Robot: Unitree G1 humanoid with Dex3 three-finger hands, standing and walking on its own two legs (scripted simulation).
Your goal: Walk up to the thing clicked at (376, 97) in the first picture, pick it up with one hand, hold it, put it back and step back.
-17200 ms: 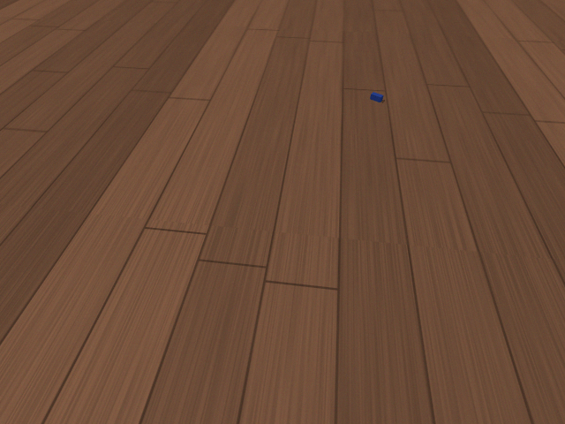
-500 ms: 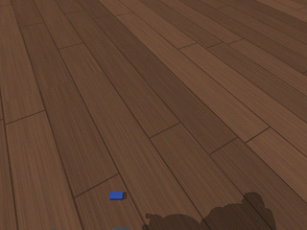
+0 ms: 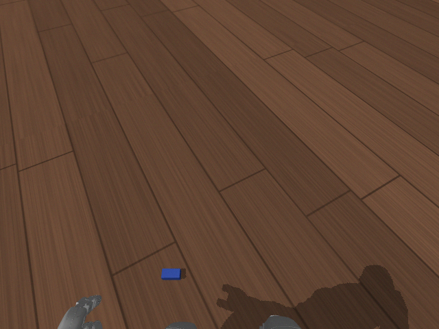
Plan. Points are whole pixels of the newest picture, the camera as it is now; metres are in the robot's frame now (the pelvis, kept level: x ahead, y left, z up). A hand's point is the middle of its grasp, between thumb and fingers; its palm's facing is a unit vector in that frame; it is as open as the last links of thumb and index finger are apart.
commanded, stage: walk up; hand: left
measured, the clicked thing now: (171, 274) +0.37 +0.25 -0.74
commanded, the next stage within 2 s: stand in 1.26 s
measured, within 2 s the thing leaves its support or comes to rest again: neither
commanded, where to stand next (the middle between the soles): -0.02 +0.02 m, yaw -2 degrees
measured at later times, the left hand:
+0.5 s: hand out of the picture +0.07 +0.28 -0.13, palm faces -0.02 -0.93 -0.37, open 7.4 cm
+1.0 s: hand out of the picture +0.07 +0.26 -0.13, palm faces -0.05 -0.93 -0.37, open 7.4 cm
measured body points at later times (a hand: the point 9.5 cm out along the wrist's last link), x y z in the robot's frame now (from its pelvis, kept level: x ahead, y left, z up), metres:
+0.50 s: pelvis -0.01 +0.01 +0.02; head +0.00 +0.01 +0.47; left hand +0.07 +0.33 -0.10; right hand +0.10 -0.28 -0.10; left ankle +0.00 +0.12 -0.72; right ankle +0.01 -0.13 -0.72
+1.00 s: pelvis -0.01 +0.00 +0.03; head +0.00 -0.01 +0.48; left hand +0.07 +0.31 -0.10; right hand +0.05 -0.30 -0.11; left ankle +0.00 +0.12 -0.72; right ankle +0.01 -0.13 -0.72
